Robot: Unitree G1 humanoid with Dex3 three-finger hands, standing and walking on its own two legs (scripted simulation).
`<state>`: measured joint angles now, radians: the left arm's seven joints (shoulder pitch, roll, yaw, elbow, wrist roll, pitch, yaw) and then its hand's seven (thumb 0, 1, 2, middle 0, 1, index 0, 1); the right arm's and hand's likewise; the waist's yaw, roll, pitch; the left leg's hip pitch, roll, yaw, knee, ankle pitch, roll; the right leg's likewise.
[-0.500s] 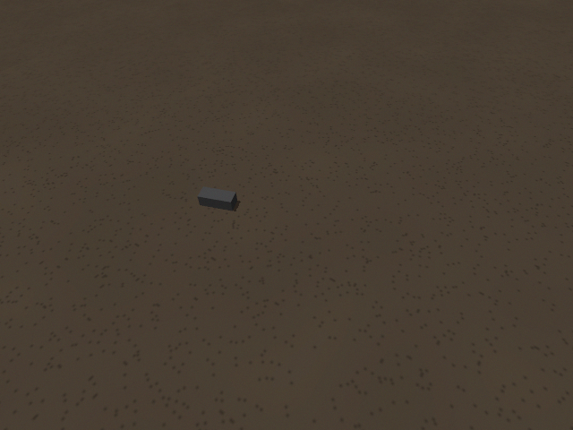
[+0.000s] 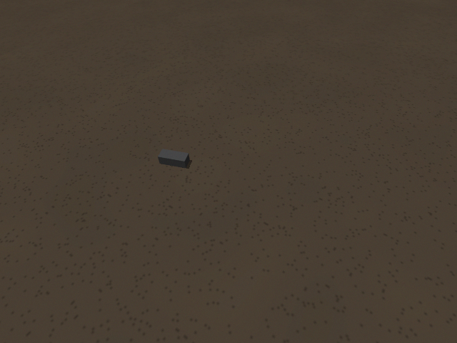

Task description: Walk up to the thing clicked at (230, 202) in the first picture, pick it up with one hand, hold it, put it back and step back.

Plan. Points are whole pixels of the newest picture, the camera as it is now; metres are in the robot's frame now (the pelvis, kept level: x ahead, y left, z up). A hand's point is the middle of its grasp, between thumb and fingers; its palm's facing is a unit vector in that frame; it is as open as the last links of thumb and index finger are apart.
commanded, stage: stand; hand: left
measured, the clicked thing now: (174, 158) +1.28 +0.35 -0.75
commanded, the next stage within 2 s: walk up in 0.62 s
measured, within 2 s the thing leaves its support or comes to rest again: neither
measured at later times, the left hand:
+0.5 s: hand out of the picture +0.08 +0.25 -0.16, palm faces -0.03 -0.94 -0.34, open 7.4 cm
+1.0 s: hand out of the picture +0.10 +0.37 -0.17, palm faces -0.09 -0.90 -0.43, open 7.4 cm
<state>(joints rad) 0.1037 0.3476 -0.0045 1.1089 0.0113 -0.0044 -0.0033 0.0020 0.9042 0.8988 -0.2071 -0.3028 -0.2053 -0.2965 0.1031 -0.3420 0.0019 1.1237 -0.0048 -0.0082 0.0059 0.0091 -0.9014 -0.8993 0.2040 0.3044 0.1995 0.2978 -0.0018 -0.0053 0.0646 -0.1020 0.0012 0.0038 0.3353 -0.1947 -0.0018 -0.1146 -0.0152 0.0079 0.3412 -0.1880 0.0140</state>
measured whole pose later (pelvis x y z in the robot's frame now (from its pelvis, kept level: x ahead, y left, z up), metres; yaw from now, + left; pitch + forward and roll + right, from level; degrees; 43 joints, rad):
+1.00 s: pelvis +0.07 +0.07 -0.02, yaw -4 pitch -2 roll +0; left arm 0.32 0.46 0.07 1.02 0.03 -0.01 -0.02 0.01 0.90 0.90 -0.21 -0.30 -0.21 -0.30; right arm 0.20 -0.43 -0.12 0.92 -0.05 -0.05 0.08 0.01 -0.90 -0.90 0.20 0.30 0.20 0.30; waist 0.00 -0.02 0.07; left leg -0.29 0.02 0.05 0.62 -0.29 0.01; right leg -0.29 -0.04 0.12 0.91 -0.48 -0.04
